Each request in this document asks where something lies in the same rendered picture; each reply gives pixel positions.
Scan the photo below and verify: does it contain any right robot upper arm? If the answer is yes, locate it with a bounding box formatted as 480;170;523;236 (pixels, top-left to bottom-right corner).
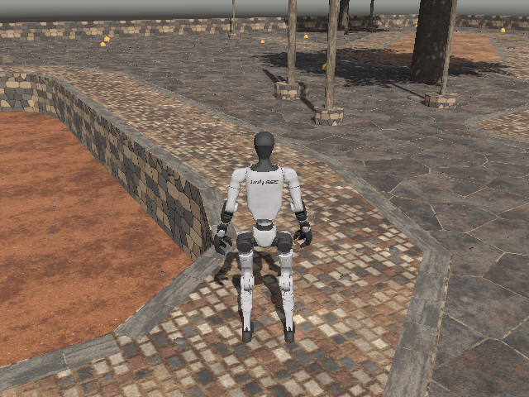
282;167;303;213

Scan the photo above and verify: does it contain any left robot hand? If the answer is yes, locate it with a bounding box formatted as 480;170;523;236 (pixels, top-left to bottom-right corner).
213;234;232;255

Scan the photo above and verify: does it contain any robot left forearm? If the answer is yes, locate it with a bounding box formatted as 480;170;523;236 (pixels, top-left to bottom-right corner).
216;202;233;237

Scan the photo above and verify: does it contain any robot right forearm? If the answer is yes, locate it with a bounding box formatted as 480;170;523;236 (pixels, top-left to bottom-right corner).
295;201;311;232

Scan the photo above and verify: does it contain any left robot upper arm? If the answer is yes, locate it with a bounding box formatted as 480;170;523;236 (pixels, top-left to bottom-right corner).
225;167;247;213

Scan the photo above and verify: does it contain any left robot foot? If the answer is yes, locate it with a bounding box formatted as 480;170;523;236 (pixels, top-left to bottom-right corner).
242;321;254;343

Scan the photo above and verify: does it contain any robot left thigh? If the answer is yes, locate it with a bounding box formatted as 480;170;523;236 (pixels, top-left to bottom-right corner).
236;231;255;290

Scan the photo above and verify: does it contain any right robot hand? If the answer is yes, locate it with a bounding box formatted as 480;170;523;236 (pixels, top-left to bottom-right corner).
293;229;312;248

